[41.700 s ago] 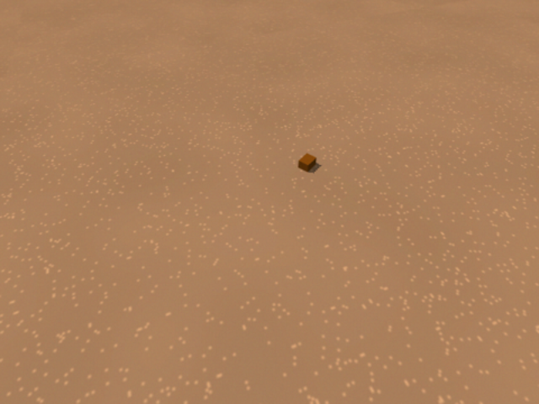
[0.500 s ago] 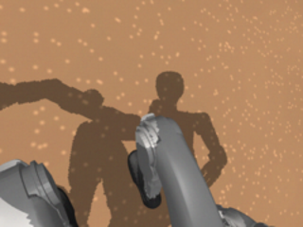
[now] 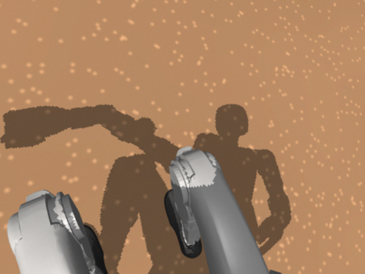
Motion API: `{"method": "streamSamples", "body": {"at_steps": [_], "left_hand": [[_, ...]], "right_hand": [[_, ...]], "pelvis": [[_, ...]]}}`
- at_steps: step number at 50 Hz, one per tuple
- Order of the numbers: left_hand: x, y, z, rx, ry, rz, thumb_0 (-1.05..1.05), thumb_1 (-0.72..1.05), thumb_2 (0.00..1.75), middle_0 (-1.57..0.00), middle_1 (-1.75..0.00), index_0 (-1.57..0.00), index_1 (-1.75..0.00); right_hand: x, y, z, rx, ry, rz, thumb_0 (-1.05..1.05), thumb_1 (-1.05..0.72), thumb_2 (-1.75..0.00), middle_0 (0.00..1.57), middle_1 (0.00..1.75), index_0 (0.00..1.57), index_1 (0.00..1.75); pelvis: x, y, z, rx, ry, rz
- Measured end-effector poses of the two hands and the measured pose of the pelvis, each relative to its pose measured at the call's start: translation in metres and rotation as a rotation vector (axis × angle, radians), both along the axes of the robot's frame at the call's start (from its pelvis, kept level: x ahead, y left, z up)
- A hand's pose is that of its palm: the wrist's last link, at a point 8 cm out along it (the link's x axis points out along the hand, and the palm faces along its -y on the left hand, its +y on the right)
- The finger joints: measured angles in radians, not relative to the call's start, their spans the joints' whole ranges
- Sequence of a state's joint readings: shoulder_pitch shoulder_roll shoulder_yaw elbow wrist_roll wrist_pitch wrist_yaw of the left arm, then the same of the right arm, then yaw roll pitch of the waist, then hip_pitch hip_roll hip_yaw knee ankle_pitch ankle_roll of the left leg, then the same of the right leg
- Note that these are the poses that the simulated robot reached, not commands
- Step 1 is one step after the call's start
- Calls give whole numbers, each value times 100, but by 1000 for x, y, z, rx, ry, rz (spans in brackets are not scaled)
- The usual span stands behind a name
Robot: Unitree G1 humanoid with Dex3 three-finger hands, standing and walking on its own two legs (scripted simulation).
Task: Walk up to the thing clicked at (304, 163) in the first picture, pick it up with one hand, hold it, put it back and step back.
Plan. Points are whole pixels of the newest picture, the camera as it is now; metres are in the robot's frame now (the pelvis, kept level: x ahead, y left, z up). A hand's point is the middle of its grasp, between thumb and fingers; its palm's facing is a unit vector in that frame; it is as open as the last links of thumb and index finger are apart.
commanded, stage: lift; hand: left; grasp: from above
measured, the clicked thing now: out of the picture +0.46 +0.36 -0.18
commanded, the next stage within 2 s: hold in 1.58 s
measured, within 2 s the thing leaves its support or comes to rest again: neither
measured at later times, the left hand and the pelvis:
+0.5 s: hand out of the picture +0.40 +0.35 -0.01, palm faces +0.12 -0.48 -0.87, open 9.3 cm; pelvis +0.01 -0.01 +0.07, yaw +6 degrees
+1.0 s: hand out of the picture +0.35 +0.30 +0.20, palm faces +0.02 -0.46 -0.89, open 9.4 cm; pelvis +0.03 -0.02 +0.26, yaw +8 degrees
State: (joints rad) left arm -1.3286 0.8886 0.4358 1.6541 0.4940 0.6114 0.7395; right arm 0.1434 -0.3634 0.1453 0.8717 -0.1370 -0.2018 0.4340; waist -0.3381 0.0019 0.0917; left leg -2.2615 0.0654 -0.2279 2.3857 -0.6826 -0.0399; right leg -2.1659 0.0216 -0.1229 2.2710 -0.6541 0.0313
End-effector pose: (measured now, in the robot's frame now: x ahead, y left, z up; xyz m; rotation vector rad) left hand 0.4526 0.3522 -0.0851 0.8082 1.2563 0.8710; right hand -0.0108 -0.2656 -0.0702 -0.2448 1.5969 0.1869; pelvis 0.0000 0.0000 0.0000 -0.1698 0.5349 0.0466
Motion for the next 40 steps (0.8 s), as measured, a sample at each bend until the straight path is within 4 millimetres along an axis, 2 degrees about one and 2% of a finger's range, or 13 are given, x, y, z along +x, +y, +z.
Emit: {"method": "streamSamples", "body": {"at_steps": [10, 16, 21, 30, 40], "left_hand": [[-11, 3, 31, -28, -24, -6, -2, 13, 43, -76, -40, -77, -42], [-28, 8, 68, -12, -41, -8, -2, 11, 44, -77, -41, -78, -43], [-48, 5, 105, -21, -32, 4, -3, 10, 46, -77, -42, -78, -44], [-68, -6, 178, -11, 5, -36, -3, 8, 51, -75, -45, -76, -47], [-92, -29, 256, -23, 38, -85, -3, 7, 59, -69, -51, -70, -53]], "right_hand": [[23, -8, -6, -11, -70, -34, 1, -92, -90, 20, 30, 20, 30], [52, -10, -3, -15, -158, -50, 1, -91, -90, 20, 30, 20, 30], [81, -11, 10, -16, -245, -55, 1, -91, -90, 20, 30, 20, 30], [120, -15, 59, -43, -390, -41, 1, -90, -90, 20, 30, 20, 30], [145, -19, 144, -94, -514, -72, 1, -90, -90, 20, 30, 20, 30]], "pelvis": [[2, -1, 9, 27, 36, 6], [3, -2, 26, 54, 53, 18], [4, -5, 50, 82, 65, 29], [8, -12, 103, 116, 46, 44], [17, -17, 185, 132, -17, 58]]}}
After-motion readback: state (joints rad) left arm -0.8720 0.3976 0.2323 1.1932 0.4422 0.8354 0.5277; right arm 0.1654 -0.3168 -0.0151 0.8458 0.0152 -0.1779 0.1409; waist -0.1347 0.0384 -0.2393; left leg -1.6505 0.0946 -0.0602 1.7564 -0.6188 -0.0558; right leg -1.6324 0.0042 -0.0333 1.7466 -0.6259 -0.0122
